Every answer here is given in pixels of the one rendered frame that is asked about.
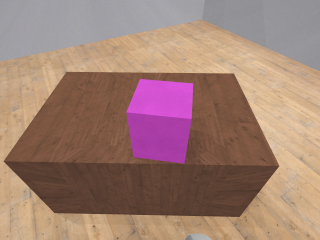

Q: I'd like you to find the carton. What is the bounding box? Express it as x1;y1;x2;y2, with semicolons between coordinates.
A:
126;79;193;164

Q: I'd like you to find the pedestal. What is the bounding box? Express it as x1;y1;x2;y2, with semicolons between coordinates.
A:
4;72;279;217

